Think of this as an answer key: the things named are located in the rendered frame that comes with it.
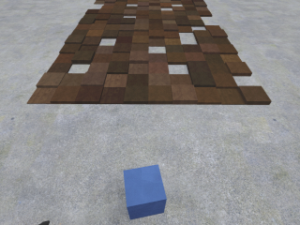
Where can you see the carton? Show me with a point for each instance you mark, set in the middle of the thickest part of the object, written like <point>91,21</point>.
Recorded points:
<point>145,193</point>

